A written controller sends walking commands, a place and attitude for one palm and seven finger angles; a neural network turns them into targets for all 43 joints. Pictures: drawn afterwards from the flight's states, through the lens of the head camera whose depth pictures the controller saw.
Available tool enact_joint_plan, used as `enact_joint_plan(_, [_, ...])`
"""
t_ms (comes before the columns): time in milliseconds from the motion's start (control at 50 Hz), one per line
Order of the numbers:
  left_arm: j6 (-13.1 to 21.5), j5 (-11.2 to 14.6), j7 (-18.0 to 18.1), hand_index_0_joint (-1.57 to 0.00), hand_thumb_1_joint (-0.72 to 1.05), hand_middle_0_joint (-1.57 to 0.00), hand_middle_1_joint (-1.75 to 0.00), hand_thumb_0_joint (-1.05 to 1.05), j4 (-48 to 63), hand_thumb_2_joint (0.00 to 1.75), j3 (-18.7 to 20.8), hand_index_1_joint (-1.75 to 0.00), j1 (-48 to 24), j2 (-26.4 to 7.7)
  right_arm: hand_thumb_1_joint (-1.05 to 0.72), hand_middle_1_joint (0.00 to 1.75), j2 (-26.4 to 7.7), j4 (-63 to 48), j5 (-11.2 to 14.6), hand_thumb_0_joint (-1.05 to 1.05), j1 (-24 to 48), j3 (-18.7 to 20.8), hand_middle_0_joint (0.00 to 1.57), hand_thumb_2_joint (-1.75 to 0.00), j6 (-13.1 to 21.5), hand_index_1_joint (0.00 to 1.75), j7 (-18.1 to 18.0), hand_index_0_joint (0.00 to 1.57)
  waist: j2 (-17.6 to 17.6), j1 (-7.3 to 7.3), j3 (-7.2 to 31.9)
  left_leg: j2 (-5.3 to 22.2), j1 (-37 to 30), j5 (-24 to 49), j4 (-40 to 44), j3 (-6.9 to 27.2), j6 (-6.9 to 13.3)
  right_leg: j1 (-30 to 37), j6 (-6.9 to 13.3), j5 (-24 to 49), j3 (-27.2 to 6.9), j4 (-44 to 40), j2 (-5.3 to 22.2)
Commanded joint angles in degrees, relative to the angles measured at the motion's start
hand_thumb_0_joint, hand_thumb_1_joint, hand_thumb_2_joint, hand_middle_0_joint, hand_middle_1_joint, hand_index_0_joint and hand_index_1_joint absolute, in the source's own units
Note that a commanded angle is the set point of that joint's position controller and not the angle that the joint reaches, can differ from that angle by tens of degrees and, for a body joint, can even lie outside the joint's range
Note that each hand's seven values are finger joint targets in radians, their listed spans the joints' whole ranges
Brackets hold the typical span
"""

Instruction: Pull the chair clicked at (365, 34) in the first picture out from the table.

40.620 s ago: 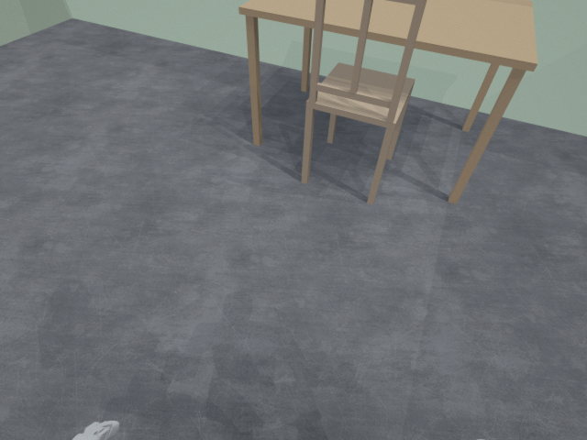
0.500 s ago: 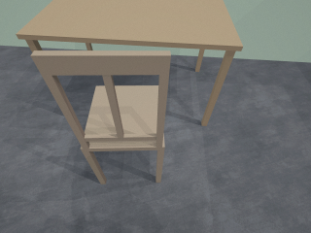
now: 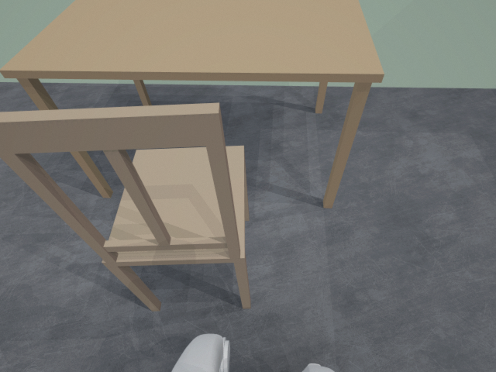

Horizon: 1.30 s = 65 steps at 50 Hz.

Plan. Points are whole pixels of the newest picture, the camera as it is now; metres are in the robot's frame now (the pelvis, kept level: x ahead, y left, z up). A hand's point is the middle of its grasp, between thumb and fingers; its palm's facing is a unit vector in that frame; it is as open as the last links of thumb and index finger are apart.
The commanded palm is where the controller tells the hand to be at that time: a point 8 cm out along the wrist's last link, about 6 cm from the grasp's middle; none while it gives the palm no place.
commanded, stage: come to a stop and stand still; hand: left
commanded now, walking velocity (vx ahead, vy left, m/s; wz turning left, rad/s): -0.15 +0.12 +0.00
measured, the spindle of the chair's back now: (144, 203) +0.43 +0.24 -0.03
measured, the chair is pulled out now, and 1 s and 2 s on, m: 0.32 0.32 0.32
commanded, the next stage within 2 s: look again from close up in 0.92 s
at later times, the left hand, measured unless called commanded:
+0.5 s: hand out of the picture +0.02 +0.20 -0.15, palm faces +0.04 -0.98 -0.20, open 7.3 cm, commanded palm none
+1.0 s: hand out of the picture +0.02 +0.21 -0.15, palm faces -0.01 -0.98 -0.21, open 7.4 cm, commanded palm none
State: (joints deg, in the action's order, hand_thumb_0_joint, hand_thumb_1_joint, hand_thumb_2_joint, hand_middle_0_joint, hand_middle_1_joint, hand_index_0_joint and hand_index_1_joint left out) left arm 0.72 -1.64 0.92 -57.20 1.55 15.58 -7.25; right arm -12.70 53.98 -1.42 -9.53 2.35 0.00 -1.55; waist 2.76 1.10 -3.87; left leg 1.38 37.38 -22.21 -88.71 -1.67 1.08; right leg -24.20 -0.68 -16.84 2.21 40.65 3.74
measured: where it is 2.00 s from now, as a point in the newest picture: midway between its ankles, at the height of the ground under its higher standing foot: outside the picture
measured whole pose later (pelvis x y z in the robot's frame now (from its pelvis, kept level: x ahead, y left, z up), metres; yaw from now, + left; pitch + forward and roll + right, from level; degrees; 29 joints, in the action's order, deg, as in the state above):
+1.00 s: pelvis -0.01 +0.03 +0.01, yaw -1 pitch -1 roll +0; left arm -0.3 -0.9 1.3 -56.5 0.1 17.6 -9.9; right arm -9.1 58.8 -1.2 -19.2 0.2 -0.6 0.1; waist -0.2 1.1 -0.8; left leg 0.5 18.2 -11.4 -30.6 -4.6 1.3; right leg -18.3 -0.3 -13.4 -1.2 32.5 1.1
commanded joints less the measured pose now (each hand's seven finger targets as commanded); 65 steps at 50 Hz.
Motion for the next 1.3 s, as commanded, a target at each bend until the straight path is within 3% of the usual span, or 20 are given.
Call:
enact_joint_plan(0, [0.81, -0.46, 1.36, -0.2, 0.9, -0.2, -0.3, 0.0, 3.84, 0.9, 1.74, -0.3, 1.25, -9.16, -0.9, 0.3, 2.85, -2.66, 0.71, 0.0, -6.57, -1.28, 0.2, -0.9, -0.63, 0.3, 0.32, 0.2, -10.86, 1.46, 6.29, 2.51, -6.9, -2.95, 17.55, 3.04, -1.55, 1.14, 10.8, 26.13, -9.87, -17.81, 15.04])
enact_joint_plan(40, [0.33, -0.51, 1.29, -0.2, 0.9, -0.2, -0.3, 0.0, 4.59, 0.9, 2.06, -0.3, 1.19, -9.73, -0.9, 0.3, 3.62, -1.77, 1.53, 0.0, -8.91, -1.21, 0.2, -0.9, -0.16, 0.3, 0.34, 0.2, -11.91, 1.36, 8.64, 1.55, -16.05, -3.2, 35.59, 1.37, -1.26, 3.32, 10.47, 31.28, -8.38, -15.51, 13.5])
enact_joint_plan(80, [-0.36, 0.22, 1.16, -0.2, 0.9, -0.2, -0.3, 0.0, 4.69, 0.9, 2.21, -0.3, 1.52, -10.02, -0.9, 0.3, 3.16, 1.24, 1.94, 0.0, -14.75, -0.99, 0.2, -0.9, 0.6, 0.3, 0.47, 0.2, -8.54, 2.92, 9.26, -1.39, -27.71, 10.75, 55.95, -2.15, -1.43, 3.02, 7.48, 25.45, -5.94, -11.95, 9.4])
enact_joint_plan(100, [-0.82, 0.73, 1.3, -0.2, 0.9, -0.2, -0.3, 0.0, 4.3, 0.9, 2.03, -0.3, 3.5, -8.91, -0.9, 0.3, 1.42, 1.99, 1.94, 0.0, -15.99, -0.85, 0.2, -0.9, 1.06, 0.3, 0.3, 0.2, -3.27, 2.1, 8.98, -0.1, -31.42, 18.27, 63.6, -0.29, -1.34, 3.36, 5.61, 19.28, -5.4, -7.37, 6.8])
enact_joint_plan(120, [-1.38, 1.3, 1.39, -0.2, 0.9, -0.2, -0.3, 0.0, 4.03, 0.9, 1.52, -0.3, 6.22, -6.39, -0.9, 0.3, -2.21, 1.14, 1.48, 0.0, -14.01, -0.21, 0.2, -0.9, 1.55, 0.3, -0.05, 0.2, 7.54, 0.03, 8.38, 8.63, -32.24, 33.78, 66.91, 9.55, 1.62, 0.6, 2.13, 3.7, -2.67, -2.9, 1.61])
enact_joint_plan(140, [-1.75, 1.76, 1.75, -0.2, 0.9, -0.2, -0.3, 0.0, 3.54, 0.9, 0.88, -0.3, 8.43, -4.69, -0.9, 0.3, -4.18, -0.33, 1.01, 0.0, -12.01, -0.06, 0.2, -0.9, 1.32, 0.3, -0.69, 0.2, 11.96, -1.36, 8.13, 15.74, -29.16, 48.33, 67.79, 15.58, 7.03, 1.26, -0.61, -13.71, -1.32, 0.26, -0.76])
enact_joint_plan(160, [-2.21, 1.46, 2.16, -0.2, 0.9, -0.2, -0.3, 0.0, 3.85, 0.9, 0.52, -0.3, 8.64, -4.58, -0.9, 0.3, -4.18, -1.56, 0.49, 0.0, -10.17, -0.29, 0.2, -0.9, 0.82, 0.3, -0.82, 0.2, 6.64, -1.56, 4.87, 16.82, -24.2, 50.39, 67.8, 11.82, 10.17, 4.41, -0.53, -15.22, -1.77, 5.18, -0.55])
enact_joint_plan(180, [-2.4, 1.61, 2.11, -0.2, 0.9, -0.2, -0.3, 0.0, 3.91, 0.9, 0.42, -0.3, 8.59, -3.83, -0.9, 0.3, -2.8, -1.65, 0.41, 0.0, -7.58, -0.61, 0.2, -0.9, 0.66, 0.3, -1.48, 0.2, 2.66, -3.19, 3.77, 15.72, -22.37, 51.05, 66.4, 8.86, 9.37, 5.35, -0.63, -14.26, -1.23, 3.53, 0.14])
enact_joint_plan(220, [-2.93, 1.08, 1.98, -0.2, 0.9, -0.2, -0.3, 0.0, 1.51, 0.9, 0.32, -0.3, 8.96, -4.49, -0.9, 0.3, -0.36, -1.37, 0.59, 0.0, -4.57, -0.91, 0.2, -0.9, 1.29, 0.3, -1.88, 0.2, 11.16, -3.81, 5.77, 11.84, -25.52, 56.67, 65.11, 8.61, 7.64, 8.31, -1.44, -6.7, -1.19, -1.23, 0.65])
enact_joint_plan(300, [-1.76, 0.86, 1.72, -0.2, 0.9, -0.2, -0.3, 0.0, 0.89, 0.9, -0.04, -0.3, 8.29, -6.24, -0.9, 0.3, -0.4, -0.93, 1.44, 0.0, -5.42, -0.49, 0.2, -0.9, 0.51, 0.3, -1.6, 0.2, -1.32, -2.57, 5.09, 6.57, -28.98, 37.59, 60.37, 7.08, 3.69, 10.03, 1.56, 16.47, -4.97, -16.05, 1.73])
enact_joint_plan(360, [-1.42, 1.02, 1.07, -0.2, 0.9, -0.2, -0.3, 0.0, 1.13, 0.9, -0.56, -0.3, 3.55, -5.94, -0.9, 0.3, 0.14, 0.86, 1.41, 0.0, -6.54, -0.2, 0.2, -0.9, -0.18, 0.3, -0.8, 0.2, -7.29, -0.79, 1.75, 4.9, -25.65, 15.18, 65.32, 6.51, 2.09, 8.51, 3.46, 11.49, -5.63, -17.98, 2.37])
enact_joint_plan(460, [-1.26, 0.76, 1.2, -0.2, 0.9, -0.2, -0.3, 0.0, -0.02, 0.9, -0.73, -0.3, 4.57, -6.35, -0.9, 0.3, -0.48, 3.17, 0.73, 0.0, -8.02, -0.66, 0.2, -0.9, -0.34, 0.3, 0.2, 0.2, -0.47, -0.85, -2.38, 4.64, -21.05, -1.78, 71.87, 7.15, 1.59, 7.04, 2.32, -4.37, -5.58, -22.26, 0.92])
enact_joint_plan(480, [-0.51, -0.28, 2.88, -0.2, 0.9, -0.2, -0.3, 0.0, 0.31, 0.9, -0.29, -0.3, 8.06, -9.73, -0.9, 0.3, -6.59, -1.23, 1.17, 0.0, -2.12, 0.9, 0.2, -0.9, -0.08, 0.3, 0.54, 0.2, -7.05, -3.22, 2.49, 5.38, -23.15, 6.95, 59.49, 1.17, -1.11, 8.84, 1.5, 6.62, -5.71, -18.75, 2.59])
enact_joint_plan(500, [-0.15, 0.1, 2.61, -0.2, 0.9, -0.2, -0.3, 0.0, 3.4, 0.9, 0.17, -0.3, 2.52, -11.34, -0.9, 0.3, -2.93, -3.06, 0.7, 0.0, -5.39, 0.4, 0.2, -0.9, -0.11, 0.3, 1.1, 0.2, -6.28, 0.16, 7.16, 1.7, -22.89, 2.36, 57.27, 0.44, -1.3, 7.64, 3.54, -6.09, -10.58, -19.33, 5.34])
enact_joint_plan(560, [-0.06, 0.37, 1.77, -0.2, 0.9, -0.2, -0.3, 0.0, 4.97, 0.9, 0.29, -0.3, 0.54, -11.8, -0.9, 0.3, -2.3, -1.82, 0.09, 0.0, -8.13, -0.12, 0.2, -0.9, -0.07, 0.3, 1.5, 0.2, 2.55, 1.45, 3.59, 2.3, -24.18, 0.98, 60.9, 1.61, -0.51, -0.27, 4.86, -14.15, -9.3, -19.12, 4.09])
enact_joint_plan(680, [-0.83, 0.07, 1.16, -0.2, 0.9, -0.2, -0.3, 0.0, 4.21, 0.9, 0.09, -0.3, 4.84, -9.12, -0.9, 0.3, -4.5, -2.4, -0.22, 0.0, -7.44, -0.25, 0.2, -0.9, -0.06, 0.3, 1.57, 0.2, -1.34, -1.55, -5.49, 5.07, -9.09, -13.35, 71.06, 7.54, 1.57, 3.83, 2.74, -13.47, -5.47, -14.13, -1.21])
enact_joint_plan(740, [-0.48, 0.29, 1.06, -0.2, 0.9, -0.2, -0.3, 0.0, 4.31, 0.9, 0.03, -0.3, 5.16, -9.22, -0.9, 0.3, -4.21, -1.65, -0.1, 0.0, -9.2, -0.41, 0.2, -0.9, -0.09, 0.3, 1.55, 0.2, -7.68, -1.17, -3.24, 2.88, -13.14, -8.15, 66.83, 4.62, 0.99, 2.26, 3.34, -16.48, -9.32, -17.51, 0.53])
enact_joint_plan(940, [0.04, 0.59, 0.85, -0.2, 0.9, -0.2, -0.3, 0.0, 4.08, 0.9, -0.13, -0.3, 4.21, -9.19, -0.9, 0.3, -2.72, 1.32, 0.21, 0.0, -11.01, -0.82, 0.2, -0.9, 1.01, 0.3, 1.32, 0.2, -4.93, -0.77, 1.33, 3.56, -18.16, -3.9, 67.0, 4.63, 0.65, 3.99, 3.17, -11.8, -9.59, -18.48, 1.05])
enact_joint_plan(1020, [-0.19, 0.33, 0.82, -0.2, 0.9, -0.2, -0.3, 0.0, 2.82, 0.9, -0.23, -0.3, 5.06, -8.72, -0.9, 0.3, -2.77, 2.35, 0.17, 0.0, -10.18, -0.82, 0.2, -0.9, 0.85, 0.3, 1.28, 0.2, -2.01, -1.09, -1.96, 4.13, -15.54, -8.4, 69.84, 6.03, 0.82, 3.54, 2.74, -12.37, -8.8, -18.4, 0.26])
enact_joint_plan(1280, [0.87, 0.51, 1.07, -0.2, 0.9, -0.2, -0.3, 0.0, -1.46, 0.9, -1.29, -0.3, 7.15, -6.45, -0.9, 0.3, -1.92, 5.35, 0.98, 0.0, -9.72, -1.34, 0.2, -0.9, 2.37, 0.3, 0.69, 0.2, -2.12, -0.98, 2.32, 5.06, -24.33, 9.67, 68.73, 4.45, 1.12, 8.8, 2.2, 7.24, -6.88, -17.54, 1.04])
